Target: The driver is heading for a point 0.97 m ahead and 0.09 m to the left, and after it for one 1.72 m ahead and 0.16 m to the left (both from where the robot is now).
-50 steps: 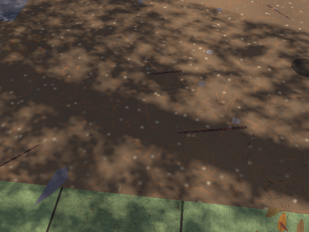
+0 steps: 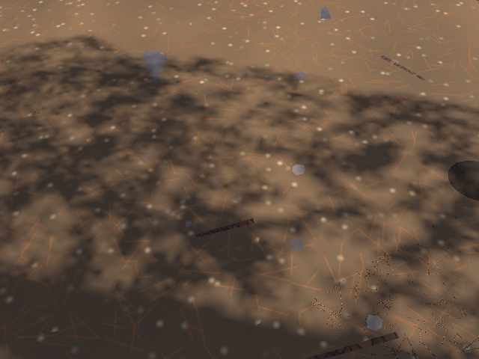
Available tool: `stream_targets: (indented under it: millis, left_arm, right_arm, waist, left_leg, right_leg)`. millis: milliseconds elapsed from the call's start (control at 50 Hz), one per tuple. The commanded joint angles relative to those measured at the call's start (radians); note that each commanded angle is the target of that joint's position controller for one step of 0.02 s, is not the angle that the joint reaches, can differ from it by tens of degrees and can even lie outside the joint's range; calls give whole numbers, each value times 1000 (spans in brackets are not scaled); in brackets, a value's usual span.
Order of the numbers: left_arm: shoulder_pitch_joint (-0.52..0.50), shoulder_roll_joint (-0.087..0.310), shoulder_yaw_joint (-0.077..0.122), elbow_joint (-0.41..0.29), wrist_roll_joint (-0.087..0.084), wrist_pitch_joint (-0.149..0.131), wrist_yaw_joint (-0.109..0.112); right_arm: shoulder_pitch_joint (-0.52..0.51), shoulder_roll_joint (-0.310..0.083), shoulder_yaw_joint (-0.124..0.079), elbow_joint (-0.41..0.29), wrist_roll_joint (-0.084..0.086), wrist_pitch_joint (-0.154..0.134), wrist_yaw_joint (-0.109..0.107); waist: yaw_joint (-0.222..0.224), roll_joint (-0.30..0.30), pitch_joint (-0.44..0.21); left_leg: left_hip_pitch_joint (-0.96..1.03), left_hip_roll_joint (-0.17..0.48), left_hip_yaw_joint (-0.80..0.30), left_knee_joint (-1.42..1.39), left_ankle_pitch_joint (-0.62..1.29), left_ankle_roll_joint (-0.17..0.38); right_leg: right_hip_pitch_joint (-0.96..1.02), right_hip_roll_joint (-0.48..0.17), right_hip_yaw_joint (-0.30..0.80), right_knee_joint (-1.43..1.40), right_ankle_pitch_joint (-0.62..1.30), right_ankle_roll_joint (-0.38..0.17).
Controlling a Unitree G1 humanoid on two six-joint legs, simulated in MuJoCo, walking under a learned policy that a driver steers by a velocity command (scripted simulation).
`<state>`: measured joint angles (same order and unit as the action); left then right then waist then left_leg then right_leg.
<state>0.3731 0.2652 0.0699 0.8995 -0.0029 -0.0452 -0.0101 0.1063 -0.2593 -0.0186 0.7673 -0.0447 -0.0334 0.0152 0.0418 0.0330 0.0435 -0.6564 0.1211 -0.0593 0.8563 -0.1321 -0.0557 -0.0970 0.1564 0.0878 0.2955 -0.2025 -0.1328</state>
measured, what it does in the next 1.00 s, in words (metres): walks ahead: left foot, then right foot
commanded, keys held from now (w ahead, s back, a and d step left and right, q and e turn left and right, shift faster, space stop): w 0.70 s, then w+q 0.30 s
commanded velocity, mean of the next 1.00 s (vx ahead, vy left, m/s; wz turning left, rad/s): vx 0.50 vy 0.00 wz -0.04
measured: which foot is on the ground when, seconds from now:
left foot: up 0.00-0.18, down 0.20-0.74, up 0.76-1.00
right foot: down 0.00-0.22, up 0.24-0.72, down 0.74-1.00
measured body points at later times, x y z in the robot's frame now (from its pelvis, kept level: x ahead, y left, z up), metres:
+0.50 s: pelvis +0.28 +0.05 +0.00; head +0.30 +0.07 +0.45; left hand +0.42 +0.30 -0.13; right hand +0.26 -0.21 -0.13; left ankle +0.26 +0.13 -0.74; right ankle +0.33 -0.10 -0.68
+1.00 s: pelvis +0.53 -0.02 +0.00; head +0.55 -0.04 +0.45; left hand +0.56 +0.24 -0.13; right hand +0.60 -0.29 -0.14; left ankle +0.59 +0.13 -0.66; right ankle +0.51 -0.09 -0.74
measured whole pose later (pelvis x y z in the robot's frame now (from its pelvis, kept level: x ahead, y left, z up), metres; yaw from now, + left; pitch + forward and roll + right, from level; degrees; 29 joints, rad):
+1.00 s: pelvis +0.53 -0.02 +0.00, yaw +1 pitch +0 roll +0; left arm 0.34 0.23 0.04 0.93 0.02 -0.10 0.00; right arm 0.26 -0.26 -0.06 0.92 -0.03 -0.01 0.03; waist 0.00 0.04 0.03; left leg -0.59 0.08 -0.02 1.05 -0.18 0.05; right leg -0.08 0.04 -0.18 0.27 -0.19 -0.08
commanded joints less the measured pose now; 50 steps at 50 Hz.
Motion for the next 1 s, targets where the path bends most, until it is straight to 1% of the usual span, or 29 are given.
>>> stream_targets:
  millis: [20,80,120,160,180,200,220,240,260,280,300,340,400,480,540,600,680,700,720,740,760,780,800,820,840,860,880,940,1000]
  left_arm:
    - [69,151,34,-41,1,-10,7]
    - [112,139,27,-29,11,-12,15]
    - [109,148,25,-27,18,-15,22]
    - [62,170,27,-36,21,-21,28]
    - [47,179,28,-35,22,-24,26]
    - [37,170,23,-35,20,-28,19]
    - [49,108,4,-66,15,-35,14]
    - [201,50,-4,-61,-14,-31,10]
    - [143,130,4,-40,24,-22,18]
    - [48,129,5,-55,27,-22,9]
    - [0,109,-2,-68,26,-23,3]
    - [-8,92,-7,-70,40,-7,-10]
    - [-26,72,-14,-72,46,9,-20]
    - [-203,52,-30,-127,44,10,-29]
    - [-312,26,-48,-159,37,4,-32]
    - [-381,32,-52,-177,30,0,-28]
    - [-365,59,-42,-180,33,-9,-16]
    - [-290,70,-34,-156,37,-15,-10]
    - [-149,89,-21,-106,46,-26,-1]
    - [29,153,-1,-67,67,-37,12]
    - [94,258,26,-62,80,-32,18]
    - [57,216,23,-65,34,-17,12]
    - [-45,150,5,-77,25,-16,10]
    - [-105,93,-8,-82,25,-24,6]
    - [-128,66,-15,-78,26,-33,8]
    - [-131,50,-20,-65,24,-41,12]
    - [-122,49,-20,-58,25,-50,14]
    - [-80,70,-11,-33,15,-71,16]
    - [-32,62,-11,-9,18,-70,19]
  right_arm:
    - [-93,-64,-8,-83,6,-9,5]
    - [-163,-62,-1,-107,10,-20,10]
    - [-166,-75,-2,-116,12,-28,12]
    - [-66,-108,-15,-89,13,-37,6]
    - [38,-130,-27,-55,14,-43,-3]
    - [178,-155,-38,-17,9,-54,-14]
    - [338,-225,-54,-6,-11,-59,-31]
    - [350,-310,-82,20,-12,-44,-25]
    - [278,-213,-67,9,16,-32,-14]
    - [197,-144,-51,-6,25,-33,-9]
    - [160,-109,-42,-2,18,-37,-6]
    - [168,-87,-33,27,22,-48,-11]
    - [227,-98,-36,68,36,-69,-5]
    - [282,-100,-38,107,39,-65,-5]
    - [322,-106,-40,133,40,-64,-3]
    - [364,-119,-42,158,36,-61,-5]
    - [357,-135,-47,180,28,-52,-16]
    - [346,-141,-48,183,29,-49,-18]
    - [346,-131,-44,188,33,-45,-18]
    - [336,-101,-32,163,40,-47,-16]
    - [437,16,-7,132,68,-46,-13]
    - [408,-107,-40,155,39,-35,-24]
    - [341,-111,-47,142,36,-33,-20]
    - [306,-83,-41,140,38,-34,-13]
    - [296,-69,-43,146,34,-25,-9]
    - [309,-60,-43,152,20,-11,-2]
    - [317,-44,-42,159,15,1,6]
    - [246,-30,-46,133,17,19,19]
    - [145,-23,-46,97,18,24,27]
  waist:
    - [29,-92,-13]
    - [62,-97,-8]
    - [52,-106,-4]
    - [-6,-117,-23]
    - [-53,-108,-69]
    - [-123,-67,-146]
    - [-173,36,-284]
    - [-96,284,-345]
    - [-82,93,-220]
    - [-73,8,-100]
    - [-62,-19,-51]
    - [-32,46,-31]
    - [-21,57,-38]
    - [-50,44,16]
    - [-76,46,25]
    - [-96,47,28]
    - [-63,47,21]
    - [-28,44,-16]
    - [31,6,-89]
    - [99,-64,-205]
    - [62,-287,-325]
    - [61,-177,-297]
    - [18,-121,-144]
    - [-3,-98,-65]
    - [-24,-108,-28]
    - [-46,-125,-12]
    - [-56,-120,-15]
    - [-66,-96,1]
    - [-51,-92,27]
  left_leg:
    - [10,-50,65,-120,114,-5]
    - [21,-71,79,-217,137,22]
    - [65,-84,72,-275,104,53]
    - [217,-116,73,-335,26,92]
    - [342,-146,86,-367,-10,113]
    - [533,-118,64,-416,16,143]
    - [763,107,-184,-426,-111,197]
    - [937,313,-648,-545,-159,339]
    - [834,276,-671,-584,-278,323]
    - [702,231,-498,-597,-253,303]
    - [620,180,-384,-622,-138,280]
    - [546,105,-232,-654,24,244]
    - [545,88,-154,-683,164,260]
    - [561,59,-78,-742,186,264]
    - [565,37,-22,-736,258,246]
    - [612,57,-11,-709,313,238]
    - [699,104,-14,-607,497,218]
    - [706,94,1,-514,615,205]
    - [656,54,27,-340,644,187]
    - [482,6,55,-87,414,167]
    - [140,-161,131,270,-244,123]
    - [58,-157,18,379,-377,139]
    - [34,-103,-10,381,-293,147]
    - [57,-66,-6,333,-224,145]
    - [91,-47,0,293,-190,140]
    - [127,-34,1,269,-169,130]
    - [147,-36,7,270,-149,123]
    - [68,-24,19,250,-66,110]
    - [-26,-17,32,179,33,97]
  right_leg:
    - [14,-233,181,-70,377,-88]
    - [93,-259,189,-42,452,-78]
    - [133,-292,209,-15,502,-67]
    - [127,-304,204,53,636,-36]
    - [125,-284,184,163,743,-21]
    - [66,-236,137,343,708,-2]
    - [-84,-179,87,620,406,17]
    - [-392,0,-8,899,-302,55]
    - [-496,-74,45,969,-282,41]
    - [-500,-110,46,949,-190,42]
    - [-484,-141,35,905,-138,47]
    - [-435,-176,10,835,-112,65]
    - [-452,-191,-30,788,-82,90]
    - [-555,-239,-88,622,47,124]
    - [-508,-231,-128,445,140,129]
    - [-462,-209,-149,337,167,113]
    - [-376,-177,-152,255,67,60]
    - [-277,-149,-162,220,42,42]
    - [-84,-132,-162,156,67,17]
    - [173,-286,0,138,-1,-29]
    - [429,-586,443,56,-92,-135]
    - [339,-594,548,-17,-146,-146]
    - [202,-547,384,-41,-161,-116]
    - [83,-498,264,-90,-101,-86]
    - [16,-455,171,-120,-45,-49]
    - [-35,-423,100,-141,17,-25]
    - [-51,-414,53,-151,72,-19]
    - [-30,-406,-49,-177,174,-17]
    - [7,-394,-129,-185,233,-13]
Keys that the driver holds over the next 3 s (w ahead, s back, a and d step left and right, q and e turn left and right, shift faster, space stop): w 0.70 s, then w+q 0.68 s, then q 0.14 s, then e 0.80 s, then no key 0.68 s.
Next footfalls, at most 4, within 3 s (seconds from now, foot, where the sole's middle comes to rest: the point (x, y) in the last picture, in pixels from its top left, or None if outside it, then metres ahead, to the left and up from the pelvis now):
0.20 left None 0.30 0.13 -0.78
0.74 right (302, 329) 0.55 -0.09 -0.78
1.28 left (239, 244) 0.82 0.09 -0.78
1.78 right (264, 186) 1.06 0.02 -0.78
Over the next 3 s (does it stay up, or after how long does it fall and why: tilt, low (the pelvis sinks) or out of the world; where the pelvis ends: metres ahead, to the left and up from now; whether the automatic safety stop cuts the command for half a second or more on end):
stays up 0.91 0.06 0.00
